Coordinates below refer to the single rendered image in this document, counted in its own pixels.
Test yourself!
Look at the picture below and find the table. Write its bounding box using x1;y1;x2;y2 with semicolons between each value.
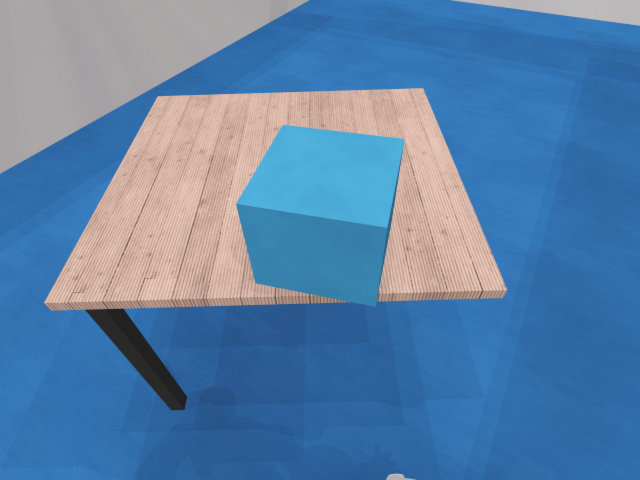
44;88;507;410

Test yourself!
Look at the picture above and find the carton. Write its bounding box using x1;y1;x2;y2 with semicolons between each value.
236;125;404;307

